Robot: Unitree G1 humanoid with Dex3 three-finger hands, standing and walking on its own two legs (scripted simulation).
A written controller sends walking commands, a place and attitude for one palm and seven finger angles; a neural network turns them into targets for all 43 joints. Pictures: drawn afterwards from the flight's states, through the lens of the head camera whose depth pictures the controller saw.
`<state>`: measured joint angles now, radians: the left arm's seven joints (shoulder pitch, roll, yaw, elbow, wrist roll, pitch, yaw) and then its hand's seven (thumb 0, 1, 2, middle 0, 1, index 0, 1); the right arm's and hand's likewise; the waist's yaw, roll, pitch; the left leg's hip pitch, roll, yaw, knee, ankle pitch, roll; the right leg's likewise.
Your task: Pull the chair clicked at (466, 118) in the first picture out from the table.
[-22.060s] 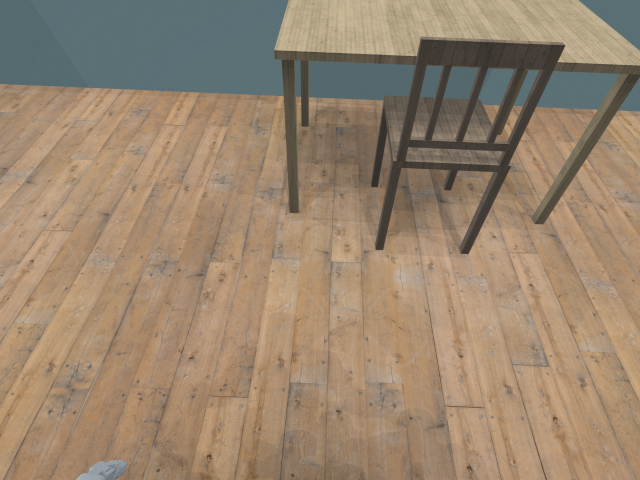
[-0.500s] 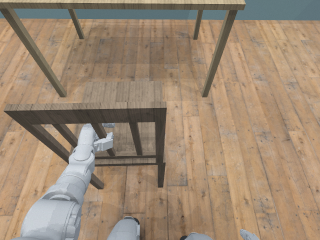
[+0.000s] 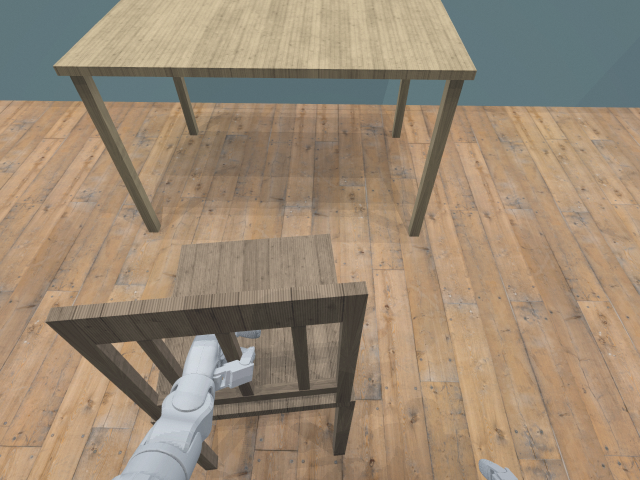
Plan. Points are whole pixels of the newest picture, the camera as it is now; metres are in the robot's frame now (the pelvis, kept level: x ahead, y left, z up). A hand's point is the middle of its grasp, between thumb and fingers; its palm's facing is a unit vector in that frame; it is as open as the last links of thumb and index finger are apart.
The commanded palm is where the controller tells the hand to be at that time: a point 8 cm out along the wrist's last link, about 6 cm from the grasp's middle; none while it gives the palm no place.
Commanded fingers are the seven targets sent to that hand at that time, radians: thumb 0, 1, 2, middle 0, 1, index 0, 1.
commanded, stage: stop walking, hand still on the chair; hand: left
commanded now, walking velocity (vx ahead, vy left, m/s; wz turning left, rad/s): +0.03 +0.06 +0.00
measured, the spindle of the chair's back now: (237, 363) +0.30 +0.15 -0.10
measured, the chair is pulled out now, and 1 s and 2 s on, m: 0.66 0.69 0.69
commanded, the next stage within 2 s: open the thumb and straighten the fingers in 0.48 s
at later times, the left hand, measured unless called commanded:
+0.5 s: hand (238, 381) +0.26 +0.13 -0.06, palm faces +0.00 -0.99 -0.16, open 5.3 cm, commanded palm +0.24 +0.18 -0.05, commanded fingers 0.00 0.90 0.90 -0.50 -1.45 -0.50 -1.45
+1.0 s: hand (234, 373) +0.27 +0.14 -0.06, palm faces +0.03 -0.99 -0.15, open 12.6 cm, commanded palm +0.24 +0.19 -0.04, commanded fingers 0.00 -0.55 0.20 -0.20 -0.58 -0.20 -0.58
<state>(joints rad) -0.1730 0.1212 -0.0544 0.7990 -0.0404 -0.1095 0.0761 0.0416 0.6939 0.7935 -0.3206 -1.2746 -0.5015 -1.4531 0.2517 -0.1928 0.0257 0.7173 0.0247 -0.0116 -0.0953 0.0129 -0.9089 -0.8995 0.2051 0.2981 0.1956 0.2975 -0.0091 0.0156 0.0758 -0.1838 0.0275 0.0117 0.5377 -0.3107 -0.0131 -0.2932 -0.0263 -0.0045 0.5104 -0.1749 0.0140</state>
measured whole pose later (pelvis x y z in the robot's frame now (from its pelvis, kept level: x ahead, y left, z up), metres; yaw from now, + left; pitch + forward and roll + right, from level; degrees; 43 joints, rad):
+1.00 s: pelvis +0.03 +0.00 -0.03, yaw +2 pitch +9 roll +1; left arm 0.17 0.16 -0.05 0.23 -0.08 0.08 0.04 0.00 -0.33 0.30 -0.39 -1.16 -0.41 -1.18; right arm 0.23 -0.25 0.01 0.59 0.05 -0.13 -0.07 0.02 -0.91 -0.90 0.21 0.30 0.20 0.30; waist -0.03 0.04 -0.08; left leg -0.48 0.01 -0.02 0.77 -0.43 -0.02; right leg -0.59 -0.05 -0.03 0.77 -0.33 0.01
